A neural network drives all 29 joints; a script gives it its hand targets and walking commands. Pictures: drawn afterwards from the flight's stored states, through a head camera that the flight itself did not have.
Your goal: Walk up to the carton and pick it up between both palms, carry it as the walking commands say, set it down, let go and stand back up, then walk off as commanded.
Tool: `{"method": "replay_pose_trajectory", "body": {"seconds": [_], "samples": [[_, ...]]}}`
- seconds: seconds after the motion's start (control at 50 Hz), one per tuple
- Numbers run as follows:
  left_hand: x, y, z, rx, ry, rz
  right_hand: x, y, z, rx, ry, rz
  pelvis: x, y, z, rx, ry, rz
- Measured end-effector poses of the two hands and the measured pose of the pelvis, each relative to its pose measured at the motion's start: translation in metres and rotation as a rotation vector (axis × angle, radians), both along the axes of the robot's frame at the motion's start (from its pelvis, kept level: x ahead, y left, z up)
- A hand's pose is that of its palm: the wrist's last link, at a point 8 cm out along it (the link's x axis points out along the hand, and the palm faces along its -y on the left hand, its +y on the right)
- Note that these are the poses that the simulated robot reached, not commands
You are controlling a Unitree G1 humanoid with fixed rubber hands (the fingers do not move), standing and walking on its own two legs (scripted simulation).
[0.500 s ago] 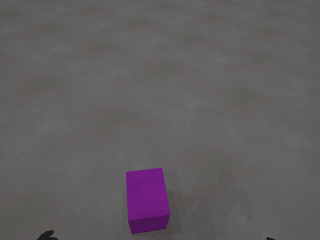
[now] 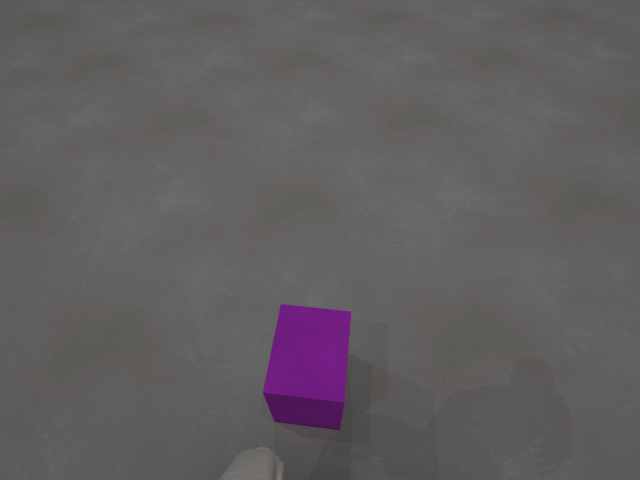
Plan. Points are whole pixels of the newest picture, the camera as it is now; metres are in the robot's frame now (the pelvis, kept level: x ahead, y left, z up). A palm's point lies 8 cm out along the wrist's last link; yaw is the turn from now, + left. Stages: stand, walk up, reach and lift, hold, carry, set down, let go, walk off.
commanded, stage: walk off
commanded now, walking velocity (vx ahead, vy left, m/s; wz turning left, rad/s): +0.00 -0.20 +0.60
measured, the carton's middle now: (311, 369) +0.47 +0.04 -0.63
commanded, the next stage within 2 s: stand in 1.84 s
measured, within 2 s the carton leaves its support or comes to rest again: neither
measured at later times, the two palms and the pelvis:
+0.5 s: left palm out of the picture +0.00 +0.20 -0.13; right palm (587, 471) +0.15 -0.34 -0.10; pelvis +0.01 -0.08 +0.00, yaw +22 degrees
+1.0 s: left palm out of the picture -0.05 +0.03 -0.14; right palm (509, 334) +0.35 -0.30 -0.11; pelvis +0.07 -0.20 -0.02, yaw +43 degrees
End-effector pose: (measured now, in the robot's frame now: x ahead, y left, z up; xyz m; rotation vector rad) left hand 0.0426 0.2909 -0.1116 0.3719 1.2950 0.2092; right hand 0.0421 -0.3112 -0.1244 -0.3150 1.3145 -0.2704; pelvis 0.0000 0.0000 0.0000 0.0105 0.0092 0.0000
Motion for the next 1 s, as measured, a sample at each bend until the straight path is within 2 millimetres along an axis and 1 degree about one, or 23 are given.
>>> {"method": "replay_pose_trajectory", "body": {"seconds": [0.04,0.1,0.18,0.24,0.26,0.3,0.34,0.4,0.44,0.48,0.54,0.6,0.64,0.68,0.76,0.84,0.88,0.92,1.0], "samples": [[-0.005,-0.016,-0.003,-0.019,-0.031,0.035,0.012,-0.002,-0.001,0.012,-0.004,0.045,-0.001,-0.007,-0.001,-0.002,-0.001,0.037],[-0.016,-0.037,-0.011,-0.052,-0.062,0.094,0.037,0.004,-0.004,0.036,-0.022,0.119,-0.001,-0.017,-0.003,-0.007,-0.004,0.091],[-0.04,-0.058,-0.029,-0.1,-0.064,0.185,0.08,0.025,-0.005,0.062,-0.083,0.227,-0.002,-0.028,-0.011,-0.015,-0.006,0.16],[-0.062,-0.067,-0.048,-0.125,-0.048,0.257,0.108,0.042,-0.007,0.067,-0.149,0.301,-0.001,-0.033,-0.022,-0.026,-0.005,0.211],[-0.069,-0.069,-0.054,-0.127,-0.039,0.271,0.114,0.046,-0.008,0.066,-0.17,0.317,-0.002,-0.035,-0.025,-0.018,-0.007,0.225],[-0.076,-0.073,-0.054,-0.127,-0.025,0.289,0.115,0.044,-0.004,0.059,-0.178,0.324,-0.002,-0.039,-0.024,-0.015,-0.007,0.25],[-0.073,-0.076,-0.046,-0.128,-0.05,0.31,0.107,0.033,0.001,0.04,-0.145,0.319,-0.001,-0.045,-0.017,-0.022,-0.009,0.276],[-0.059,-0.077,-0.031,-0.122,-0.113,0.326,0.098,0.012,0.011,0.015,-0.09,0.332,0.001,-0.057,-0.007,-0.037,-0.007,0.32],[-0.051,-0.08,-0.023,-0.118,-0.15,0.336,0.1,-0.003,0.017,0.003,-0.077,0.349,0.002,-0.066,-0.003,-0.049,-0.004,0.348],[-0.043,-0.086,-0.017,-0.115,-0.179,0.345,0.107,-0.019,0.021,-0.008,-0.077,0.366,0.005,-0.077,-0.001,-0.059,-0.001,0.375],[-0.029,-0.101,-0.011,-0.108,-0.217,0.353,0.123,-0.044,0.022,-0.019,-0.085,0.391,0.011,-0.098,-0.002,-0.065,0.005,0.414],[-0.016,-0.121,-0.007,-0.086,-0.246,0.36,0.147,-0.07,0.016,-0.016,-0.102,0.417,0.021,-0.122,-0.007,-0.06,0.013,0.451],[-0.014,-0.136,-0.007,-0.05,-0.261,0.371,0.17,-0.085,0.006,-0.009,-0.122,0.449,0.031,-0.14,-0.015,-0.042,0.022,0.477],[-0.021,-0.155,-0.004,-0.034,-0.253,0.398,0.19,-0.09,-0.001,0.003,-0.133,0.485,0.036,-0.154,-0.016,-0.035,0.02,0.507],[-0.039,-0.19,0.008,-0.028,-0.242,0.48,0.225,-0.077,0.0,0.063,-0.145,0.568,0.047,-0.171,-0.007,-0.014,0.024,0.572],[-0.052,-0.213,0.01,-0.01,-0.255,0.578,0.254,-0.056,0.002,0.119,-0.158,0.664,0.057,-0.184,-0.004,-0.013,0.022,0.634],[-0.06,-0.224,0.005,-0.012,-0.256,0.628,0.268,-0.041,0.003,0.14,-0.168,0.715,0.062,-0.19,-0.005,-0.017,0.019,0.664],[-0.07,-0.236,-0.004,-0.024,-0.25,0.678,0.281,-0.022,0.006,0.161,-0.19,0.767,0.066,-0.195,-0.008,-0.022,0.014,0.694],[-0.094,-0.262,-0.032,-0.067,-0.218,0.776,0.304,0.013,0.011,0.182,-0.269,0.867,0.074,-0.202,-0.02,-0.038,0.004,0.752]]}}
